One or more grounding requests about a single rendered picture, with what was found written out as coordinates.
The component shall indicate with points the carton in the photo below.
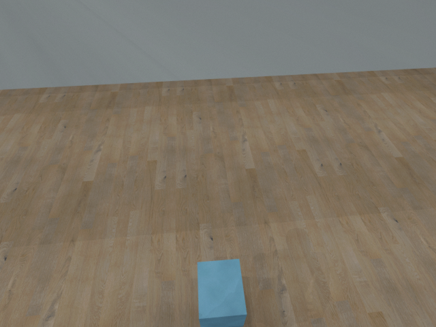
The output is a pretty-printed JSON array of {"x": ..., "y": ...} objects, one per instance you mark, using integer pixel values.
[{"x": 221, "y": 299}]

